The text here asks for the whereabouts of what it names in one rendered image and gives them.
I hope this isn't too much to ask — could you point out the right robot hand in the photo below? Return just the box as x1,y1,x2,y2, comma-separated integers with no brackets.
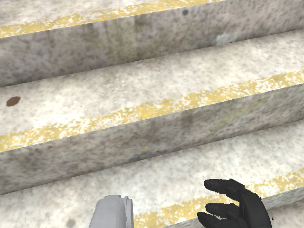
197,179,274,228

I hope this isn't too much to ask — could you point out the left robot thigh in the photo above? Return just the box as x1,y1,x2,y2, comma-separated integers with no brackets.
89,195,134,228

